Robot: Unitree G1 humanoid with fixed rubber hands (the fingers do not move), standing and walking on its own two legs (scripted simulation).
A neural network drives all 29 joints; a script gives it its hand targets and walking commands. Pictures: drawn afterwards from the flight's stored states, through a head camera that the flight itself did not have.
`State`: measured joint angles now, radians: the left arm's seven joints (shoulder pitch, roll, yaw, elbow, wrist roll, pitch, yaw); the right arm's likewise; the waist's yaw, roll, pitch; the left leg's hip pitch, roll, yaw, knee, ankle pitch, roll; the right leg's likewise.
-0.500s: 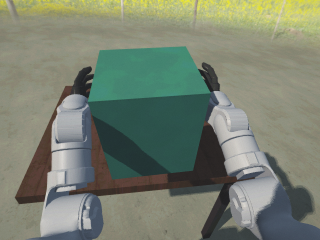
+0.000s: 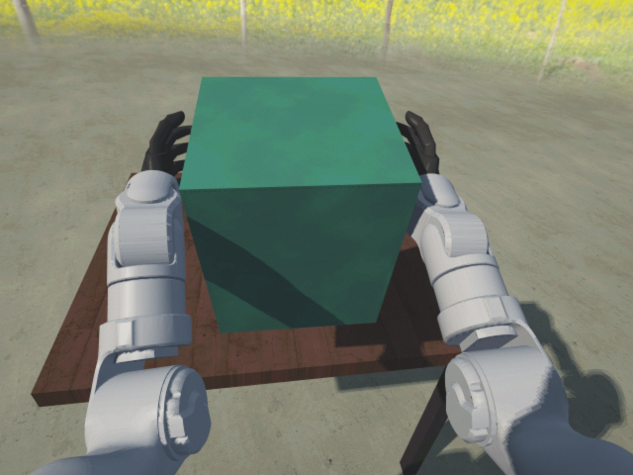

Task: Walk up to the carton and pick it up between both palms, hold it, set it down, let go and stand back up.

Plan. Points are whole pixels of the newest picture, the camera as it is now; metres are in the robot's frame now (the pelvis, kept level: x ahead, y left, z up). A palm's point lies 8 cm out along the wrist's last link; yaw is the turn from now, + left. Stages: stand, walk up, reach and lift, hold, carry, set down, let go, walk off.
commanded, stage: set down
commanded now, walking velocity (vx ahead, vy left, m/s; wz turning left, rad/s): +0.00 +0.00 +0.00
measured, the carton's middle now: (295, 209) +0.38 +0.01 +0.21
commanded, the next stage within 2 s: none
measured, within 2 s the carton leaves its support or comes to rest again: neither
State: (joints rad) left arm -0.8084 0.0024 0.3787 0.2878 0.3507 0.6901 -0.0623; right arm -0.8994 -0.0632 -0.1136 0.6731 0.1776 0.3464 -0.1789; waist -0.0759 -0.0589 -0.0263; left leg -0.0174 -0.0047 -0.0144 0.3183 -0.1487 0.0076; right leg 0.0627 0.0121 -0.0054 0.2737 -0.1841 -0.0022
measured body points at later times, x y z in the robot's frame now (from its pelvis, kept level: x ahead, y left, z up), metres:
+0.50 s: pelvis +0.00 +0.00 +0.00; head -0.02 +0.04 +0.45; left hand +0.41 +0.17 +0.18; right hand +0.41 -0.14 +0.19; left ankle +0.03 +0.11 -0.75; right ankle -0.01 -0.12 -0.75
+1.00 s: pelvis +0.01 +0.00 +0.00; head +0.00 +0.04 +0.45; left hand +0.42 +0.18 +0.15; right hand +0.42 -0.13 +0.16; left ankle +0.03 +0.11 -0.75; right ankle -0.01 -0.11 -0.75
